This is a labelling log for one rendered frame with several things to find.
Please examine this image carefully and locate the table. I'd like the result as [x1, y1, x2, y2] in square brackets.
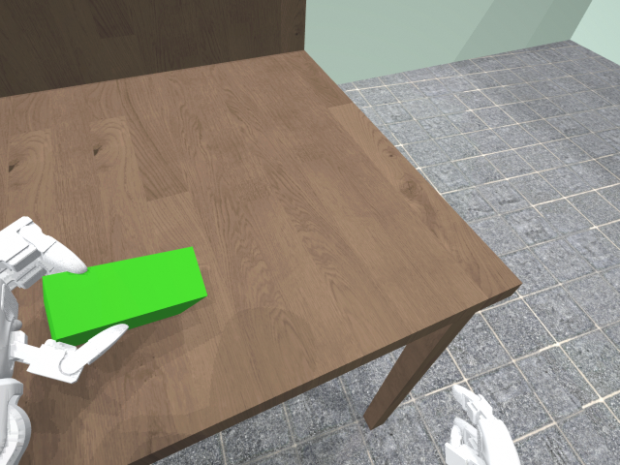
[0, 0, 522, 465]

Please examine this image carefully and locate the right robot hand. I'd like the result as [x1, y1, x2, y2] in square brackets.
[445, 385, 521, 465]

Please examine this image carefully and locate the robot left forearm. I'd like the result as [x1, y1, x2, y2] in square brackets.
[0, 378, 31, 465]

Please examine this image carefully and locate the sponge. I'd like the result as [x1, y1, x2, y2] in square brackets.
[43, 246, 207, 346]

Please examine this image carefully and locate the left robot hand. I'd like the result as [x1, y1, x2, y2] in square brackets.
[0, 217, 129, 384]

